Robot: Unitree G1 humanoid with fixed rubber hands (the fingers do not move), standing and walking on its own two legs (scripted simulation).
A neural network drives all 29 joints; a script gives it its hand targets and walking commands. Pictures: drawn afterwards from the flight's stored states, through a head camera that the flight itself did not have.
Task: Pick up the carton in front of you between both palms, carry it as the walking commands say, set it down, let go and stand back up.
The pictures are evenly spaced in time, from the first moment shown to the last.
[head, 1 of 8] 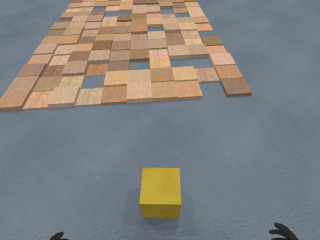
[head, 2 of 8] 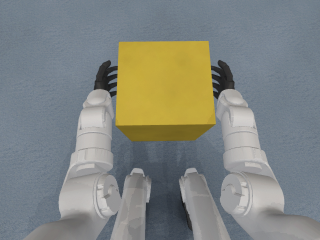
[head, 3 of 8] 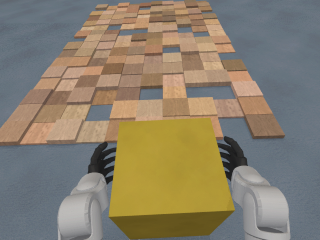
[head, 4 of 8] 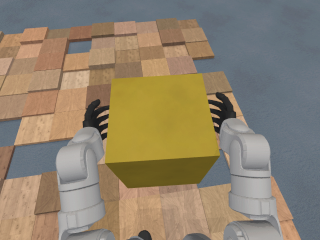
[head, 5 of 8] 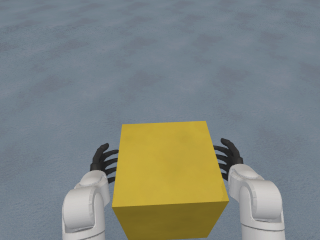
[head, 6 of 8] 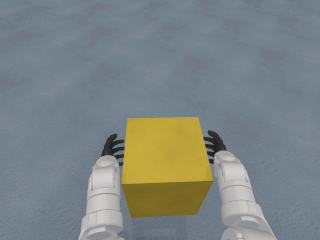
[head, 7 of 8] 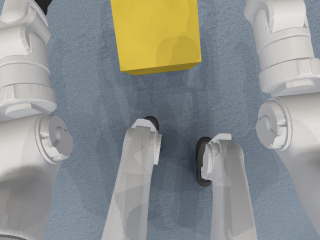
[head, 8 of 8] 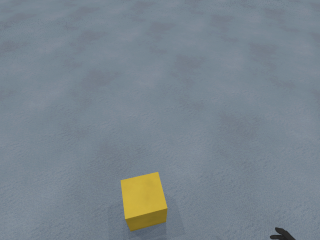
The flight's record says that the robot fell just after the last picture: no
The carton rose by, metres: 0.78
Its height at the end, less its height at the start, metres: +0.00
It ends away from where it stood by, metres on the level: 6.43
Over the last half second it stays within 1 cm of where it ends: yes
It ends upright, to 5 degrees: yes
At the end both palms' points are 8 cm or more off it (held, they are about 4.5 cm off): yes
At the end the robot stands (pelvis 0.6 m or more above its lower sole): yes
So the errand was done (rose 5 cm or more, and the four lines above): yes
